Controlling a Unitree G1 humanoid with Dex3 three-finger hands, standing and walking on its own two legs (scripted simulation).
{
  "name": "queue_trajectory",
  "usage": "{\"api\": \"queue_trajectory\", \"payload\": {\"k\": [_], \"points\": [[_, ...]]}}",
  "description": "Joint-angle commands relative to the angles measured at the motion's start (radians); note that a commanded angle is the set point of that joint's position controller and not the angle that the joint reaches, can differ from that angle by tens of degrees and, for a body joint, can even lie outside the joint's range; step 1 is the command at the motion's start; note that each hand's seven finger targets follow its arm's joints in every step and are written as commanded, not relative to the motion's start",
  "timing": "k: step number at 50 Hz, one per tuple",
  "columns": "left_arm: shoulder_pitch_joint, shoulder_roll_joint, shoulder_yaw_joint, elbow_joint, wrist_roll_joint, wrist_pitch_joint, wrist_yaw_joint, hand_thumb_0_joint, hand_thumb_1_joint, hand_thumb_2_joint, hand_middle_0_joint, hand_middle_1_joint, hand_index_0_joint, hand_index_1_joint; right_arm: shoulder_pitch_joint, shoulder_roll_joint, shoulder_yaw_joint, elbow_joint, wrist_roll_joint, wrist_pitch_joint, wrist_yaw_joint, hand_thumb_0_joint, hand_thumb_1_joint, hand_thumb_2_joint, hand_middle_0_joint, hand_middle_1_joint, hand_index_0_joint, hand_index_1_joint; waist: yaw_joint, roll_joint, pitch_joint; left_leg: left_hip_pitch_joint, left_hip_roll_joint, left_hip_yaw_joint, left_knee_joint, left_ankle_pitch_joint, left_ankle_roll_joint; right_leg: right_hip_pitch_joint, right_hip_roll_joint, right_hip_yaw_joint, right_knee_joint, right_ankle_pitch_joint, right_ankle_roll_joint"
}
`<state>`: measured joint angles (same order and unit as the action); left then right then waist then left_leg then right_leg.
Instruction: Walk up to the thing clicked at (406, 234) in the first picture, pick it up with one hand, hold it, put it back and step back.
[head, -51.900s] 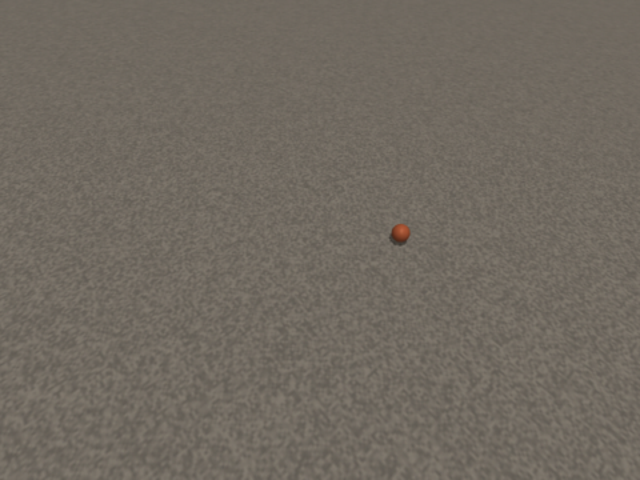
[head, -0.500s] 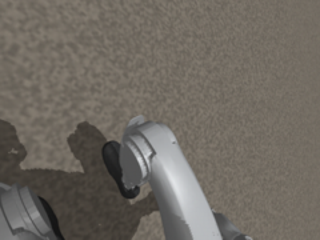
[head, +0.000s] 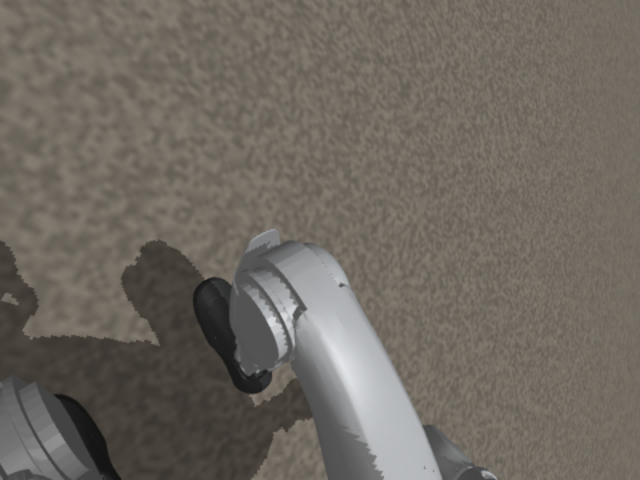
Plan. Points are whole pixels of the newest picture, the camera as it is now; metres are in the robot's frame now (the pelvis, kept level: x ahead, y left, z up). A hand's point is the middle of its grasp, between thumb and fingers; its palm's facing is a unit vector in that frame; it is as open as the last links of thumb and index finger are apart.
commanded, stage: rest palm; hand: left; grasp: from above
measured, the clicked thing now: out of the picture +0.55 +0.31 -0.28
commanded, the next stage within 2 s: close in 0.76 s
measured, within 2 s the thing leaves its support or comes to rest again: neither
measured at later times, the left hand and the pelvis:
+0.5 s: hand out of the picture +0.53 +0.30 -0.26, palm faces -0.45 -0.15 -0.88, open 11.3 cm; pelvis +0.00 +0.00 +0.00, yaw +0 degrees
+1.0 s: hand out of the picture +0.53 +0.30 -0.26, palm faces -0.44 -0.15 -0.89, open 11.3 cm; pelvis +0.00 +0.00 +0.00, yaw +0 degrees
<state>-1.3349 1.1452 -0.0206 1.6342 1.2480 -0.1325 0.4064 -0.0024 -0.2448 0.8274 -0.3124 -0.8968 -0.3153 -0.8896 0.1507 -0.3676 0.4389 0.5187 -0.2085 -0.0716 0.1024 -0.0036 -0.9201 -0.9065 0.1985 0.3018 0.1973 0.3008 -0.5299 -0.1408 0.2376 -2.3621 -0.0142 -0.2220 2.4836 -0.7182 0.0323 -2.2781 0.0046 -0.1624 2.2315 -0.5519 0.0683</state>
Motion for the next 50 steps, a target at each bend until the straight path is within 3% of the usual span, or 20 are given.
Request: {"api": "queue_trajectory", "payload": {"k": [1,4,10,14,17,19,20,25,32,35,38,42,43,45,46,48,50], "points": [[-0.265,0.175,0.017,-0.148,-0.005,0.005,0.053,0.000,-0.236,0.837,-0.304,-0.918,-0.313,-0.909,0.224,-0.348,-0.095,0.045,-0.001,0.004,-0.016,0.000,-0.913,-0.906,0.199,0.300,0.199,0.300,-0.091,0.647,-0.664,0.511,0.056,0.042,-0.266,0.295,-0.034,0.472,0.034,-0.093,-0.146,0.231,-0.090],[-0.284,0.186,0.026,-0.174,-0.009,0.007,0.057,0.000,-0.230,0.832,-0.302,-0.931,-0.314,-0.918,0.219,-0.351,-0.100,0.047,0.004,0.002,-0.017,0.000,-0.916,-0.907,0.199,0.300,0.199,0.300,-0.084,0.674,-0.681,0.528,0.059,0.039,-0.267,0.305,-0.039,0.465,0.032,-0.092,-0.145,0.234,-0.094],[-0.263,0.159,0.020,-0.169,-0.017,0.019,0.039,0.000,-0.195,0.816,-0.319,-0.926,-0.336,-0.909,0.228,-0.364,-0.099,0.045,-0.001,0.000,-0.007,0.000,-0.916,-0.907,0.199,0.300,0.199,0.300,-0.103,0.663,-0.655,0.544,0.065,0.023,-0.262,0.359,-0.049,0.436,0.024,-0.097,-0.144,0.250,-0.095],[-0.251,0.170,0.015,-0.146,-0.016,0.021,0.032,0.000,-0.158,0.819,-0.333,-0.954,-0.356,-0.931,0.219,-0.368,-0.096,0.035,-0.003,0.003,-0.010,0.000,-0.915,-0.906,0.199,0.300,0.199,0.300,-0.095,0.646,-0.626,0.510,0.059,0.035,-0.259,0.305,-0.043,0.445,0.025,-0.093,-0.153,0.220,-0.096],[-0.261,0.196,0.027,-0.165,-0.016,0.015,0.025,0.000,-0.148,0.805,-0.333,-0.953,-0.359,-0.926,0.222,-0.362,-0.093,0.039,-0.003,0.008,-0.014,0.000,-0.913,-0.906,0.199,0.300,0.199,0.300,-0.090,0.659,-0.665,0.533,0.063,0.035,-0.268,0.300,-0.042,0.469,0.028,-0.095,-0.152,0.221,-0.093],[-0.262,0.187,0.022,-0.157,-0.023,0.011,0.027,0.000,-0.134,0.823,-0.340,-0.973,-0.366,-0.945,0.217,-0.367,-0.093,0.039,-0.002,0.010,-0.014,0.000,-0.915,-0.907,0.199,0.300,0.199,0.300,-0.098,0.648,-0.668,0.512,0.063,0.031,-0.264,0.302,-0.041,0.482,0.028,-0.102,-0.151,0.232,-0.093],[-0.226,0.157,0.000,-0.115,-0.029,0.013,0.023,0.000,-0.133,0.816,-0.338,-0.974,-0.366,-0.945,0.210,-0.360,-0.092,0.028,-0.002,0.010,-0.016,0.000,-0.915,-0.906,0.199,0.300,0.199,0.300,-0.102,0.607,-0.635,0.492,0.058,0.039,-0.265,0.275,-0.033,0.489,0.035,-0.098,-0.158,0.213,-0.092],[-0.254,0.190,0.013,-0.179,-0.029,-0.006,0.021,0.000,-0.154,0.829,-0.333,-0.964,-0.355,-0.941,0.220,-0.363,-0.085,0.046,-0.005,0.005,-0.022,0.000,-0.915,-0.906,0.199,0.300,0.199,0.300,-0.096,0.634,-0.637,0.493,0.058,0.042,-0.260,0.276,-0.035,0.481,0.031,-0.095,-0.161,0.214,-0.091],[-0.257,0.185,0.006,-0.163,-0.028,-0.011,0.046,0.000,-0.141,0.867,-0.353,-0.966,-0.368,-0.950,0.207,-0.355,-0.087,0.050,-0.005,0.006,-0.023,0.000,-0.916,-0.907,0.199,0.300,0.199,0.300,-0.097,0.636,-0.662,0.510,0.062,0.038,-0.268,0.274,-0.036,0.502,0.037,-0.098,-0.161,0.222,-0.087],[-0.269,0.183,0.017,-0.194,-0.022,-0.008,0.052,0.000,-0.137,0.852,-0.339,-0.974,-0.360,-0.952,0.222,-0.360,-0.086,0.060,-0.008,-0.001,-0.017,0.000,-0.914,-0.906,0.199,0.300,0.199,0.300,-0.101,0.682,-0.659,0.559,0.067,0.027,-0.272,0.322,-0.045,0.458,0.028,-0.099,-0.150,0.235,-0.090],[-0.269,0.176,0.014,-0.151,-0.023,0.004,0.066,0.000,-0.130,0.808,-0.329,-0.974,-0.359,-0.942,0.218,-0.358,-0.088,0.057,-0.006,0.003,-0.017,0.000,-0.914,-0.906,0.199,0.300,0.199,0.300,-0.107,0.677,-0.663,0.557,0.069,0.022,-0.276,0.324,-0.045,0.472,0.030,-0.102,-0.151,0.246,-0.090],[-0.258,0.183,0.016,-0.152,-0.025,0.014,0.058,0.000,-0.121,0.852,-0.349,-0.975,-0.370,-0.952,0.213,-0.362,-0.082,0.051,-0.005,-0.002,-0.015,0.000,-0.913,-0.906,0.199,0.300,0.199,0.300,-0.105,0.647,-0.631,0.497,0.063,0.035,-0.266,0.293,-0.038,0.469,0.028,-0.095,-0.161,0.231,-0.090],[-0.258,0.184,0.015,-0.148,-0.025,0.017,0.054,0.000,-0.117,0.838,-0.344,-0.983,-0.370,-0.956,0.211,-0.359,-0.081,0.052,-0.006,-0.002,-0.016,0.000,-0.912,-0.906,0.199,0.300,0.199,0.300,-0.100,0.642,-0.646,0.505,0.064,0.033,-0.267,0.294,-0.038,0.475,0.028,-0.096,-0.161,0.232,-0.090],[-0.237,0.187,0.012,-0.123,-0.025,0.019,0.047,0.000,-0.141,0.678,-0.326,-0.887,-0.364,-0.848,0.207,-0.357,-0.087,0.043,-0.003,-0.003,-0.018,0.000,-0.906,-0.902,0.199,0.300,0.200,0.300,-0.096,0.618,-0.633,0.489,0.060,0.042,-0.273,0.265,-0.033,0.485,0.031,-0.092,-0.165,0.213,-0.091],[-0.256,0.203,0.023,-0.165,-0.026,0.018,0.043,0.000,-0.138,0.661,-0.321,-0.894,-0.363,-0.852,0.216,-0.358,-0.083,0.052,-0.002,-0.001,-0.017,0.000,-0.906,-0.902,0.199,0.300,0.200,0.300,-0.098,0.649,-0.647,0.500,0.065,0.038,-0.273,0.286,-0.037,0.490,0.029,-0.094,-0.162,0.228,-0.089],[-0.229,0.181,0.006,-0.133,-0.034,0.019,0.029,0.000,-0.144,0.665,-0.308,-0.906,-0.352,-0.862,0.201,-0.364,-0.083,0.036,-0.003,-0.001,-0.021,0.000,-0.905,-0.902,0.199,0.300,0.200,0.300,-0.101,0.600,-0.628,0.468,0.059,0.044,-0.263,0.261,-0.031,0.488,0.032,-0.094,-0.168,0.209,-0.092],[-0.260,0.224,0.029,-0.199,-0.035,0.014,0.024,0.000,-0.121,0.649,-0.337,-0.872,-0.377,-0.831,0.219,-0.361,-0.085,0.045,-0.001,0.002,-0.023,0.000,-0.906,-0.902,0.199,0.300,0.200,0.300,-0.093,0.646,-0.667,0.504,0.062,0.048,-0.269,0.289,-0.035,0.516,0.032,-0.088,-0.170,0.231,-0.089]]}}
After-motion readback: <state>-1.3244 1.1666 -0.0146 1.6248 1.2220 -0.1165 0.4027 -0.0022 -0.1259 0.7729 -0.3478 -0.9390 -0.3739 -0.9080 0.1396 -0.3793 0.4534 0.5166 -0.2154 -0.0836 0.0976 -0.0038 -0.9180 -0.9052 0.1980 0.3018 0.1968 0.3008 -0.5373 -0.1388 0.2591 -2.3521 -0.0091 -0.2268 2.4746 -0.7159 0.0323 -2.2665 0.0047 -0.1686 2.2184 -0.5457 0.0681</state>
